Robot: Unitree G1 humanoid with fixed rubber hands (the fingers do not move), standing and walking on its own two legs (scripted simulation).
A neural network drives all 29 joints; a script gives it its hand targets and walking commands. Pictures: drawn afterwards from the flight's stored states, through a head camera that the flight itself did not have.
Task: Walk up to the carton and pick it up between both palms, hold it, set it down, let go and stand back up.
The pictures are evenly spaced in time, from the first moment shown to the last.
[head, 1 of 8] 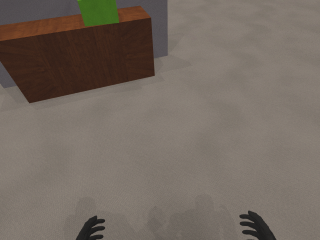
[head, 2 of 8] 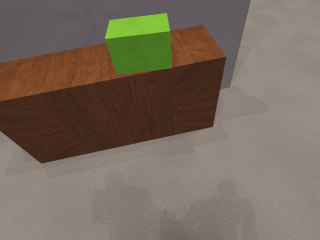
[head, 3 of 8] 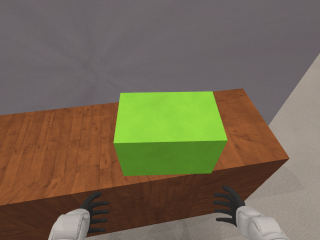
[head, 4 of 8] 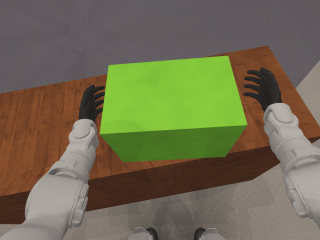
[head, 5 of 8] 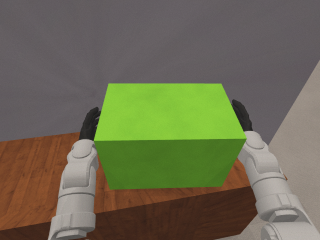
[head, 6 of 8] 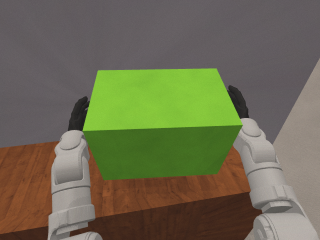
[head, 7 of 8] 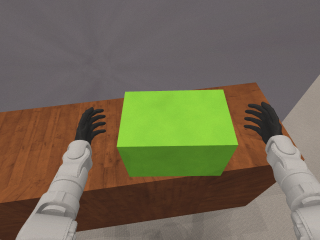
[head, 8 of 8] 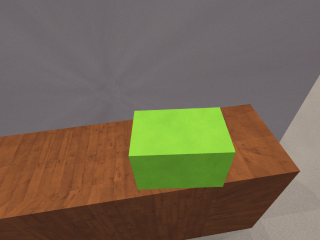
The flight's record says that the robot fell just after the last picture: no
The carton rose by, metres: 0.23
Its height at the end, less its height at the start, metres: +0.00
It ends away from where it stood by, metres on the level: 0.01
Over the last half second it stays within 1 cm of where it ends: yes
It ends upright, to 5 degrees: yes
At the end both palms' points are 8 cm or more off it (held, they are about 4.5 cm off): yes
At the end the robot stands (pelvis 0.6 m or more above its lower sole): yes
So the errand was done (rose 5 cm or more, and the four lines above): yes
